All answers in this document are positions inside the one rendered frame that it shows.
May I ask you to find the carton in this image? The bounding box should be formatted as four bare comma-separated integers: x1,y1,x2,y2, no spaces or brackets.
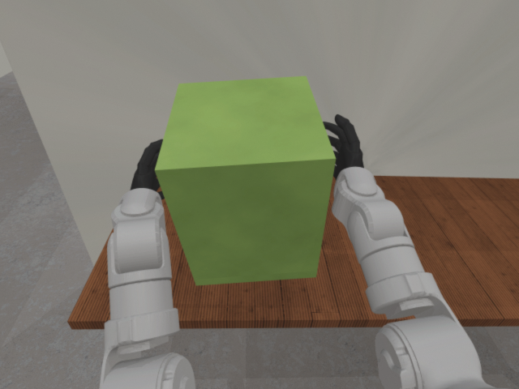
155,76,336,286

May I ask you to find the right robot hand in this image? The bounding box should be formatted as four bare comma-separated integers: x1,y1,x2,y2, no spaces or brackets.
323,114,364,180

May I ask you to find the right robot forearm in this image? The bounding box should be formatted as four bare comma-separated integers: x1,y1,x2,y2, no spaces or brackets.
332,167,482,374

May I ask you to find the left robot hand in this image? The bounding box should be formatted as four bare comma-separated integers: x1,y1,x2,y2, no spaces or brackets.
131,139,165,199

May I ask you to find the left robot forearm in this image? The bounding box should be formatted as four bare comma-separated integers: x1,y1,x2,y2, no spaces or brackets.
99,188,180,389

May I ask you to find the right robot upper arm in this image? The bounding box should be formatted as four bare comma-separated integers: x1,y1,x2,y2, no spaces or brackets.
375,314,509,389

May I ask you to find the left robot upper arm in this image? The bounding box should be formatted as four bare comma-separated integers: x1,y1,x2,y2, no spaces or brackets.
102,353,195,389

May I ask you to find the table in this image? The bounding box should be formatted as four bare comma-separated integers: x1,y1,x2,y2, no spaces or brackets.
67,176,519,330

